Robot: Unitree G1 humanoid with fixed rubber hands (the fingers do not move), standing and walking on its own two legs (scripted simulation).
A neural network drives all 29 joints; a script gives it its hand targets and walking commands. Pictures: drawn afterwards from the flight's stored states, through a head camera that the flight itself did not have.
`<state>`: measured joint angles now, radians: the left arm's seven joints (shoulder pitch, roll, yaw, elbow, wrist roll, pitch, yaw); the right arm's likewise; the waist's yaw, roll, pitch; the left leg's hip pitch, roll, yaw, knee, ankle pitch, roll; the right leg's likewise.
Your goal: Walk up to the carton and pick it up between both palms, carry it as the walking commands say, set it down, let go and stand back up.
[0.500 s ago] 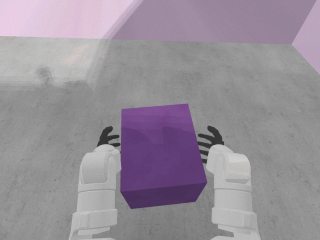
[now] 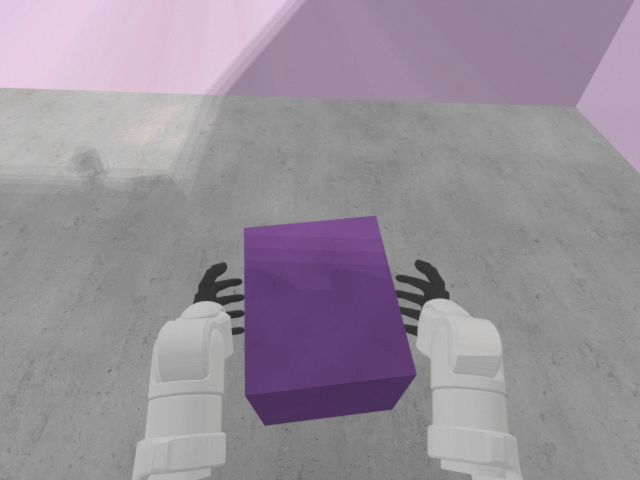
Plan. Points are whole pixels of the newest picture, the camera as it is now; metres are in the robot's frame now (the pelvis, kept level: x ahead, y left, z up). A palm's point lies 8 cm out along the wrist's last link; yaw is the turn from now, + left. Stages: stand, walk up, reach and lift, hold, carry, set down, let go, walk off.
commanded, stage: carry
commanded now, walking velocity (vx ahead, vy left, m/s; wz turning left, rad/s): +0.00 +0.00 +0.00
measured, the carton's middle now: (320, 321) +0.35 -0.01 -0.01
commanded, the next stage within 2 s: hold in 0.32 s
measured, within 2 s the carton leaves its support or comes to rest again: neither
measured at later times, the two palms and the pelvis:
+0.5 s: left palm (208, 341) +0.29 +0.13 +0.04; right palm (430, 335) +0.30 -0.14 +0.04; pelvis +0.00 +0.00 +0.00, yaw +0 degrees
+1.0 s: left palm (218, 355) +0.30 +0.13 -0.02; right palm (420, 355) +0.30 -0.14 -0.01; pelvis +0.00 -0.01 +0.00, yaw -4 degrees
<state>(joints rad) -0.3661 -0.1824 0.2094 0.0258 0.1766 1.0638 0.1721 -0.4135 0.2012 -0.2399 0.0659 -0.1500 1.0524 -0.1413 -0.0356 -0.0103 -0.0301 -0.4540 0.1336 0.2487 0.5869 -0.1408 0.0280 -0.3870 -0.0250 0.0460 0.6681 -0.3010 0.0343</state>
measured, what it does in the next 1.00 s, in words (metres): stands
